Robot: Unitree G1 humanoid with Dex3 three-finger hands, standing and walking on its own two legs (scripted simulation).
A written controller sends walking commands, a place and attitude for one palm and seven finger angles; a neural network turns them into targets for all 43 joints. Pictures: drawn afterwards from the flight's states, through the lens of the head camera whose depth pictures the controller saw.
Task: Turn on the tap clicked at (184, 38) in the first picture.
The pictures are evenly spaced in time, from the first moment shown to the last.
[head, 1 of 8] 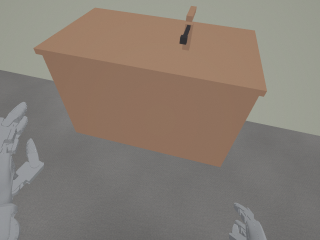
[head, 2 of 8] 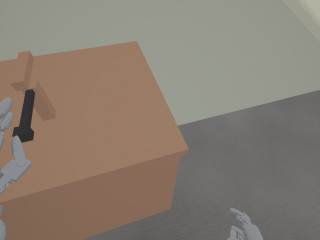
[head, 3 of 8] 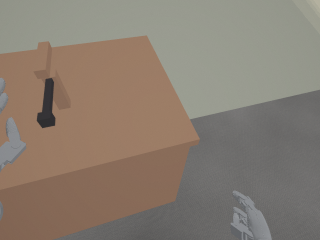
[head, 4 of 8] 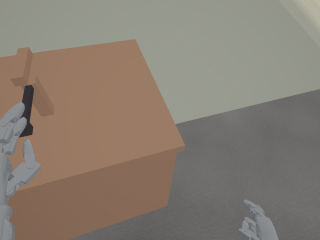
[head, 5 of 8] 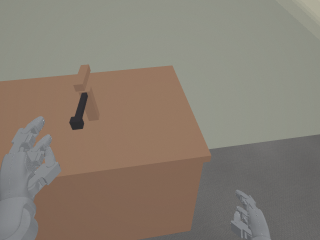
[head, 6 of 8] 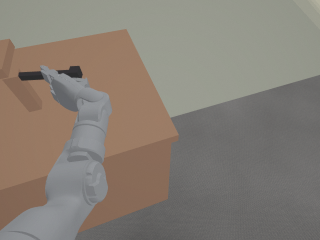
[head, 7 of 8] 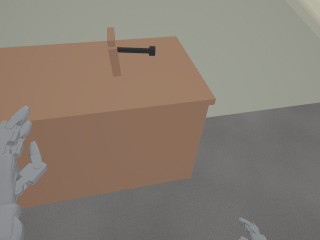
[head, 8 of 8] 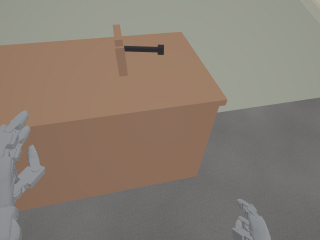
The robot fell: no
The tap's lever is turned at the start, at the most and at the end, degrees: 0 76 76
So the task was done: yes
